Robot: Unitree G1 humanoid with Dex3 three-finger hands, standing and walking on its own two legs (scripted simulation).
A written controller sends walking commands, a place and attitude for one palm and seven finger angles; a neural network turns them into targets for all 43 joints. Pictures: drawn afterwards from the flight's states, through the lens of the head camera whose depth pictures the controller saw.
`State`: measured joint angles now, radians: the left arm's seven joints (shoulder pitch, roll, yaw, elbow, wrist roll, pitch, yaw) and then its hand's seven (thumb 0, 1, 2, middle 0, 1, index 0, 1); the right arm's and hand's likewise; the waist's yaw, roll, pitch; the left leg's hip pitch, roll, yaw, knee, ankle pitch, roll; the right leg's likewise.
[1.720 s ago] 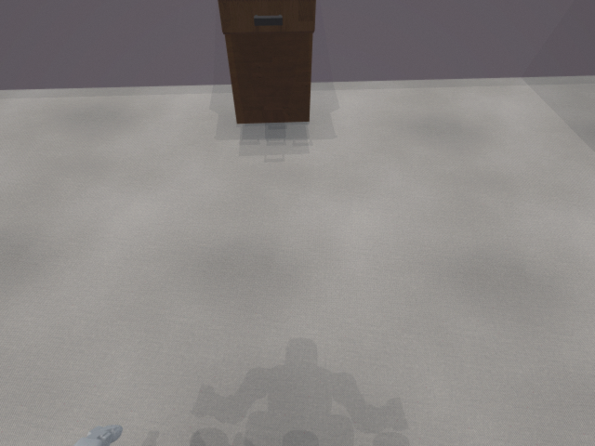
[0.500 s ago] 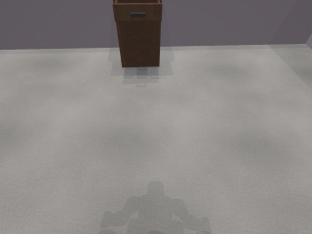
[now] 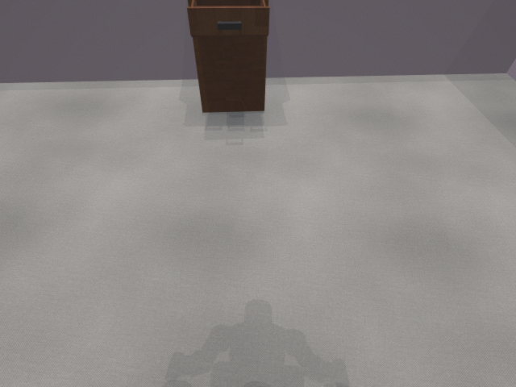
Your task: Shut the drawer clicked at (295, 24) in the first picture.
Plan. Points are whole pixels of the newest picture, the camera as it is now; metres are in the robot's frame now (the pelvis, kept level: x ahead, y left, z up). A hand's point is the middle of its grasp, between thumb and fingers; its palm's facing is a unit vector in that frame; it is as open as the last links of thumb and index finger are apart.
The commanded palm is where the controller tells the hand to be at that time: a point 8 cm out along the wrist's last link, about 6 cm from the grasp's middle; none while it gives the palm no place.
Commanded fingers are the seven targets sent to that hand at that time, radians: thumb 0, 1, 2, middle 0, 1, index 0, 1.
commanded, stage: walk to a spot facing it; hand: left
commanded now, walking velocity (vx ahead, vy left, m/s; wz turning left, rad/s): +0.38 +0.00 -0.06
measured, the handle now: (229, 24) +1.65 +0.23 -0.09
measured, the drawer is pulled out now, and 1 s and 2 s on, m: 0.28 0.28 0.28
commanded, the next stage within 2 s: none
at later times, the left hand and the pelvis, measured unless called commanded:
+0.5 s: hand (170, 358) +0.21 +0.18 -0.19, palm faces -0.08 -0.98 -0.17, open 7.3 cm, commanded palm none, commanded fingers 0.00 0.90 0.90 -0.20 -0.30 -0.20 -0.30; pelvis +0.14 +0.00 -0.01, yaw -3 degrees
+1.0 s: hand (188, 295) +0.34 +0.18 -0.21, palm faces +0.05 -0.99 -0.13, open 7.3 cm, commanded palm none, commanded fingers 0.00 0.90 0.90 -0.20 -0.30 -0.20 -0.30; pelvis +0.36 +0.00 -0.02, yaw -1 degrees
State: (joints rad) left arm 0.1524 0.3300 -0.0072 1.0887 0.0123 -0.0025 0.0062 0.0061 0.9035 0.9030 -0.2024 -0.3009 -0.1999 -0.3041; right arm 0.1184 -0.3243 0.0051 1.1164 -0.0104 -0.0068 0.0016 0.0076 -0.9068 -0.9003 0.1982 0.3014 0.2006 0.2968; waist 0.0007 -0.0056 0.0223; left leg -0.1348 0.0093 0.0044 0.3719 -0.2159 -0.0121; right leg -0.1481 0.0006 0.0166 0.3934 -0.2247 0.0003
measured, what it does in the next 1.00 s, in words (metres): walks ahead: right foot, then left foot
